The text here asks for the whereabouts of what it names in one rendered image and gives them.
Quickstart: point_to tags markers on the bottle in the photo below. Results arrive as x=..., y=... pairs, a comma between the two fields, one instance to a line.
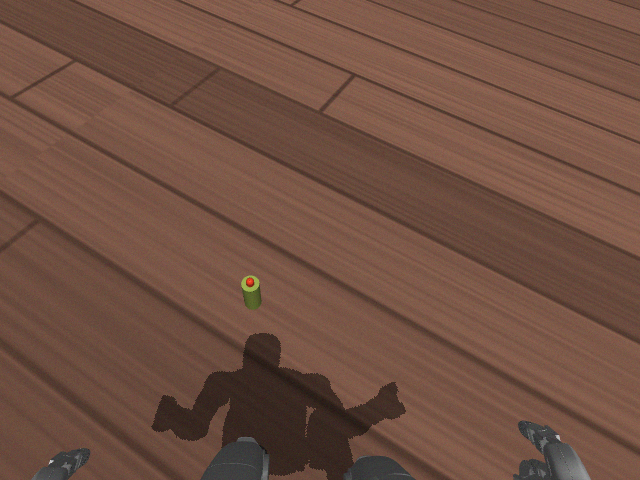
x=251, y=292

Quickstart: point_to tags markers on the right robot hand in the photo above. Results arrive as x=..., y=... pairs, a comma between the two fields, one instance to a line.
x=562, y=462

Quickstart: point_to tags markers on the left robot hand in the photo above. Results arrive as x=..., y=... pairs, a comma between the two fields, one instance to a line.
x=63, y=465

